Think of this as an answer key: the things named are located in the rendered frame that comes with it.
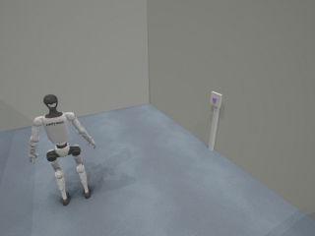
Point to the panel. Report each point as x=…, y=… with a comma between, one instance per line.
x=216, y=113

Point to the robot left upper arm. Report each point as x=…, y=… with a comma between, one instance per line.
x=36, y=129

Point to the left robot forearm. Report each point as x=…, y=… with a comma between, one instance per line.
x=32, y=146

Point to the robot left hand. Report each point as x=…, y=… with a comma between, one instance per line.
x=33, y=156

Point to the robot torso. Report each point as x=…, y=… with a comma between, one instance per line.
x=57, y=130

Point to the robot right upper arm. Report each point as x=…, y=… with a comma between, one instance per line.
x=74, y=120

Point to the robot right hand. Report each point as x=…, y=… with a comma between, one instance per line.
x=92, y=143

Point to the right robot forearm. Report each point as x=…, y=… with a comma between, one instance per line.
x=86, y=135

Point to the right robot foot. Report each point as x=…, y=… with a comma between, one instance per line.
x=87, y=193

